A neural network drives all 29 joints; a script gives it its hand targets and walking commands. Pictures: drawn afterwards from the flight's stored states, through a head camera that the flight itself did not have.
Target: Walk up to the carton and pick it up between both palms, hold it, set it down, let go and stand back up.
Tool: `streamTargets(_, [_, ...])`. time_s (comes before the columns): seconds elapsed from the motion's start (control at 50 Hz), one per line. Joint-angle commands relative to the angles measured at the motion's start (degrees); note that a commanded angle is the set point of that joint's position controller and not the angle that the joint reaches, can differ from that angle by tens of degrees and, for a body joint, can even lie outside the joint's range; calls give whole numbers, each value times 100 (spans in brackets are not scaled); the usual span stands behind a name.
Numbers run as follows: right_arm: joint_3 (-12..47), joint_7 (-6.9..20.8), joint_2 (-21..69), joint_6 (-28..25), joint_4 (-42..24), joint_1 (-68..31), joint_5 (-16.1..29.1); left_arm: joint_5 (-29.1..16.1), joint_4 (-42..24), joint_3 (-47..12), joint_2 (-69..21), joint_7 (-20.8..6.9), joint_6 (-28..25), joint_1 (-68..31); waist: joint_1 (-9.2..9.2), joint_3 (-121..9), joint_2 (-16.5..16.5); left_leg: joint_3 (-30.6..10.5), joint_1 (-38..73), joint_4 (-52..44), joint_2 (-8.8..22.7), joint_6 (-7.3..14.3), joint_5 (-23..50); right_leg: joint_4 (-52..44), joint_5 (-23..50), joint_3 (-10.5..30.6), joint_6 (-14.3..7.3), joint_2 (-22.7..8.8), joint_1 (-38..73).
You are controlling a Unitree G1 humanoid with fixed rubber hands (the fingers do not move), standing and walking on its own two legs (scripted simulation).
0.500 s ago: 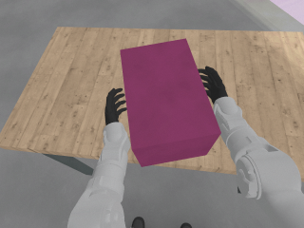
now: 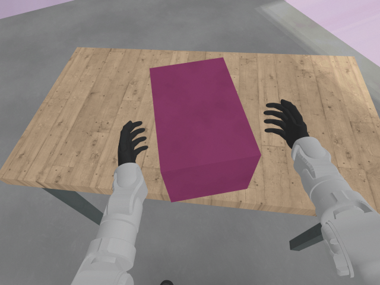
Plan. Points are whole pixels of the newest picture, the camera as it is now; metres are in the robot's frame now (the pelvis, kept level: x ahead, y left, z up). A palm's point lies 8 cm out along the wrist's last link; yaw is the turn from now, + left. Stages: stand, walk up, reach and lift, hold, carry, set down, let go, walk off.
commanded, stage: set down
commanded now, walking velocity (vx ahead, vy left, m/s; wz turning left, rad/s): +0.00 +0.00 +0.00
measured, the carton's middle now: (197, 128) +0.49 +0.08 -0.01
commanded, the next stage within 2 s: none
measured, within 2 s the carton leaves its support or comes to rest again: neither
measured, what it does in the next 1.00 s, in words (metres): stands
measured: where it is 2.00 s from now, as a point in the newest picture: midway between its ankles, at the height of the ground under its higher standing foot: outside the picture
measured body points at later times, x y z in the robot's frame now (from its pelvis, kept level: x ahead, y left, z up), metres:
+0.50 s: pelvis +0.00 -0.01 +0.01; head +0.08 +0.00 +0.45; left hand +0.33 +0.20 +0.02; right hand +0.41 -0.18 +0.02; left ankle +0.03 +0.18 -0.73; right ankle +0.04 -0.08 -0.73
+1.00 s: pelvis +0.02 +0.01 +0.02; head +0.09 +0.03 +0.46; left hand +0.30 +0.19 +0.01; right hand +0.36 -0.20 +0.01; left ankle +0.03 +0.19 -0.73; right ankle +0.04 -0.08 -0.73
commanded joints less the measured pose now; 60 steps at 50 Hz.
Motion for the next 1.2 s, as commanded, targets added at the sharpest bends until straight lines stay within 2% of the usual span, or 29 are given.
streamTargets(0.0, [-190, 93, -852, -309, -1502, -2458, 68, -19, -1440, -193, 290, -13, -295, -2022, 11, -4025, -558, 476, 1239, 113, -723, 498, 1404, -110, 590, 285, 272, 67, 2777])
streamTargets(0.06, [-250, 97, -962, -293, -1560, -2341, 49, 61, -1564, -144, 352, -1, -151, -1939, -59, -3725, -501, 466, 1293, 70, -746, 497, 1217, -163, 367, 289, 269, 43, 2748])
streamTargets(0.08, [-416, 94, -1061, -252, -1715, -2475, -29, -8, -1734, -215, 371, 30, -122, -2117, -172, -3872, -530, 471, 1332, 67, -736, 499, 1085, -157, 183, 260, 281, 47, 2673])
streamTargets(0.14, [-355, 35, -994, -272, -2019, -1954, -91, 64, -1825, -110, 380, 25, -31, -1545, -145, -3675, -689, 440, 1363, 70, -766, 532, 1170, -166, 428, 337, 300, 4, 2950])
streamTargets(0.16, [-378, 40, -1048, -306, -2143, -1586, -56, 114, -2228, -108, 321, 11, 31, -1254, -243, -3755, -641, 417, 1562, 68, -774, 523, 1361, -169, 695, 353, 313, -9, 3170])
streamTargets(0.2, [-424, 26, -1025, -225, -2016, -1933, -105, 77, -1824, -53, 445, 19, 27, -1619, -182, -3386, -735, 454, 1264, 6, -779, 539, 932, -221, 170, 407, 344, -68, 2957])
streamTargets(0.26, [-394, 46, -1062, -280, -2293, -1367, -24, 106, -2488, -125, 355, 30, 47, -1125, -303, -3419, -643, 391, 1614, -68, -784, 532, 1136, -268, 512, 427, 339, -84, 3245])
streamTargets(0.3, [-438, 54, -1038, -265, -2148, -1535, -71, 107, -2108, -102, 411, 18, 72, -1287, -253, -3111, -595, 429, 1518, -108, -784, 538, 825, -357, 38, 434, 323, -121, 2967])
streamTargets(0.34, [-455, 113, -1141, -349, -2316, -1078, -1, 47, -2503, -269, 282, 7, 80, -820, -362, -3083, -607, 328, 1754, -188, -742, 551, 1010, -383, 349, 403, 312, -110, 3103])
streamTargets(0.38, [-356, 143, -1038, -346, -2328, -1077, 23, 3, -2426, -232, 328, -26, 29, -907, -315, -2986, -641, 380, 1755, -223, -759, 532, 974, -441, 281, 426, 327, -150, 3087])
streamTargets(0.4, [-355, 182, -1086, -447, -2376, -640, 119, 45, -2762, -339, 210, -15, 3, -545, -393, -3056, -491, 307, 1967, -249, -741, 511, 1140, -412, 630, 367, 314, -144, 3219])
streamTargets(0.42, [-316, 192, -1021, -445, -2382, -895, 73, 65, -2484, -259, 309, -40, -4, -777, -352, -2941, -509, 382, 1894, -266, -767, 532, 1012, -456, 505, 371, 322, -148, 3085])
streamTargets(0.46, [-284, 260, -1074, -517, -2448, -357, 147, 98, -2682, -309, 204, -41, 0, -226, -365, -2804, -514, 318, 2019, -328, -721, 519, 1156, -494, 710, 384, 319, -158, 3225])
streamTargets(0.48, [-313, 213, -910, -454, -2287, -844, 6, 59, -2168, -244, 355, -124, 19, -803, -384, -2632, -593, 412, 1726, -333, -769, 533, 789, -556, 298, 475, 371, -238, 3048])
streamTargets(0.52, [-303, 307, -1076, -613, -2457, -106, 181, 110, -2887, -369, 195, -21, -113, -85, -376, -2767, -400, 300, 2094, -426, -717, 496, 1155, -515, 795, 370, 295, -177, 3293])
streamTargets(0.56, [-359, 274, -1011, -620, -2400, -382, 81, 143, -2395, -333, 270, -91, -63, -348, -425, -2641, -433, 347, 2059, -437, -720, 479, 1030, -610, 615, 421, 329, -196, 3131])
streamTargets(0.58, [-308, 267, -991, -661, -2555, -156, 99, 162, -2547, -273, 276, -84, -89, -131, -379, -2628, -474, 363, 2076, -469, -728, 482, 1163, -589, 887, 422, 323, -185, 3276])
streamTargets(0.6, [-341, 307, -1206, -742, -2537, 101, 185, 150, -2899, -470, 121, -29, -119, 149, -453, -2834, -329, 297, 2416, -489, -696, 441, 1399, -542, 1269, 283, 273, -133, 3354])
streamTargets(0.66, [-314, 287, -1127, -813, -2634, 34, 150, 164, -2666, -431, 160, -94, -96, 84, -477, -2682, -407, 329, 2349, -436, -723, 439, 1531, -590, 1414, 353, 295, -101, 3349])
streamTargets(0.68, [-280, 318, -1236, -832, -2597, 450, 207, 216, -2860, -473, 83, -67, -85, 538, -504, -2628, -412, 305, 2451, -477, -698, 444, 1732, -558, 1789, 321, 278, -90, 3523])
streamTargets(0.7, [-318, 332, -1303, -845, -2563, 207, 178, 209, -2791, -462, 97, -57, -93, 262, -473, -2596, -396, 320, 2395, -500, -702, 429, 1550, -572, 1575, 318, 274, -77, 3425])
streamTargets(0.74, [-339, 328, -1428, -949, -2684, 753, 221, 268, -3070, -584, -43, -50, -120, 852, -593, -2593, -427, 257, 2699, -487, -693, 418, 1972, -515, 2352, 219, 235, -14, 3561])
streamTargets(0.8, [-233, 342, -1477, -1061, -2750, 1209, 270, 333, -3178, -583, -173, -80, -107, 1347, -597, -2334, -500, 250, 2743, -530, -708, 424, 2150, -549, 2772, 225, 243, 11, 3742])
streamTargets(0.82, [-264, 331, -1507, -1056, -2755, 971, 264, 362, -3154, -542, -75, -65, -100, 1017, -580, -2368, -444, 272, 2680, -528, -702, 422, 1953, -568, 2518, 272, 234, -13, 3694])
streamTargets(0.84, [-198, 349, -1497, -1103, -2838, 1298, 307, 388, -3290, -547, -141, -53, -110, 1395, -549, -2278, -540, 265, 2729, -555, -694, 443, 2053, -564, 2701, 251, 233, 1, 3759])
streamTargets(0.86, [-281, 362, -1550, -1140, -2855, 1439, 279, 382, -3397, -658, -226, -55, -124, 1495, -662, -2274, -529, 236, 2880, -562, -686, 436, 2083, -590, 2738, 215, 222, 31, 3715])
streamTargets(0.94, [-360, 480, -1598, -1153, -2962, 1466, 361, 396, -3661, -797, -243, 54, -69, 1493, -559, -2278, -352, 201, 3145, -566, -634, 406, 1905, -735, 1961, 172, 71, 56, 3310])
streamTargets(1.1, [-398, 585, -1676, -1166, -3250, 2424, 462, 389, -4091, -999, -428, 81, 62, 2307, -631, -1863, -456, 153, 3237, -658, -623, 435, 1669, -823, 1856, 215, 63, 1, 3327])
streamTargets(1.18, [-466, 595, -1605, -1091, -3468, 2587, 452, 441, -4257, -985, -399, 137, 164, 2428, -608, -1452, -481, 220, 3019, -770, -637, 468, 1109, -893, 1203, 267, 68, -55, 3286])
